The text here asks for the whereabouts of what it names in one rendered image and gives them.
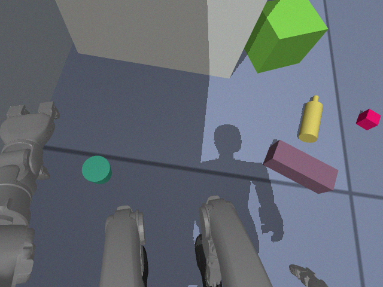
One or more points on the right robot foot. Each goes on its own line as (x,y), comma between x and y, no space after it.
(201,261)

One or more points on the right robot hand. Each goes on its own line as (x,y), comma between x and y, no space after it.
(307,277)

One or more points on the left robot hand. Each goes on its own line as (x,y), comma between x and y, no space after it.
(38,128)

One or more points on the left robot arm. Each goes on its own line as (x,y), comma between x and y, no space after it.
(20,164)

